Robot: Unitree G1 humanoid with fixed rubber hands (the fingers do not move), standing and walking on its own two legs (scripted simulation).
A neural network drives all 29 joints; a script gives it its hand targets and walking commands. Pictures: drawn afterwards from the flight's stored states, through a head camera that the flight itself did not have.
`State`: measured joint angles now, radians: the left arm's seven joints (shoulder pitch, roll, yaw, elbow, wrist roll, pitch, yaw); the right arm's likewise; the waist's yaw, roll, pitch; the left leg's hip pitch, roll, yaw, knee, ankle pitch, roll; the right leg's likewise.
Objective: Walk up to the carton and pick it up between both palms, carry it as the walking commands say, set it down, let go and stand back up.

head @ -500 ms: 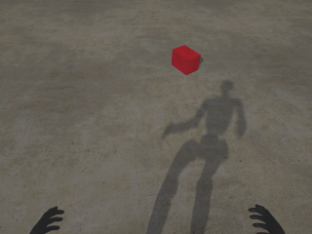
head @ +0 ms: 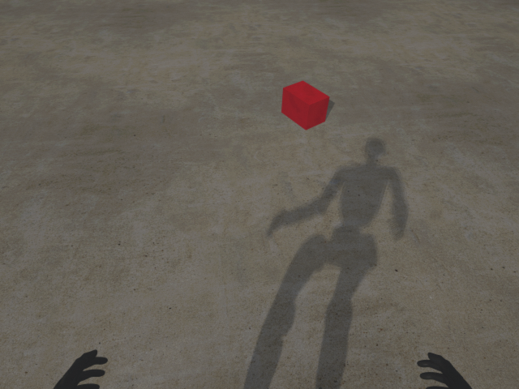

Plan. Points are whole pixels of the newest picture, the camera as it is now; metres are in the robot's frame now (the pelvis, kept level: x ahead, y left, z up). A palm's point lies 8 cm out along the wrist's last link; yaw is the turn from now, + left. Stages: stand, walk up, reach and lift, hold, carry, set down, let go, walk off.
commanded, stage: stand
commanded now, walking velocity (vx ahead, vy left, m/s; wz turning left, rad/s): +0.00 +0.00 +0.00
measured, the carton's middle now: (304, 104) +1.93 -0.34 -0.66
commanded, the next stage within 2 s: walk up in 1.28 s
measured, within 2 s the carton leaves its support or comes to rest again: neither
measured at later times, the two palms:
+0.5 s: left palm out of the picture +0.12 +0.30 -0.07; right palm out of the picture +0.12 -0.30 -0.08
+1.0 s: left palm out of the picture +0.10 +0.31 -0.08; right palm out of the picture +0.09 -0.31 -0.08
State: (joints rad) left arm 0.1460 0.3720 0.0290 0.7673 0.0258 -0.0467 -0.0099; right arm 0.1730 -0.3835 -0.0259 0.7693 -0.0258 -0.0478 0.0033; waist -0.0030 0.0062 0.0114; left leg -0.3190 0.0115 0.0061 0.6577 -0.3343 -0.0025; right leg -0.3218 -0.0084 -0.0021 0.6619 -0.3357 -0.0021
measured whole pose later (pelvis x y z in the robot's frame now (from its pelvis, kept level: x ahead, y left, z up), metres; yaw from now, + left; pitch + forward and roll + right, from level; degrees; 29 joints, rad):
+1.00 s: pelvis +0.00 +0.00 +0.02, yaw +0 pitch -2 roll +0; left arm 0.11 0.38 0.00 1.03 0.01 -0.03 -0.01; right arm 0.12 -0.39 0.00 1.02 -0.02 -0.03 0.00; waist 0.00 0.01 0.02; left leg -0.15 0.02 0.01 0.36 -0.18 -0.01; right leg -0.15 0.00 0.00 0.37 -0.18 0.00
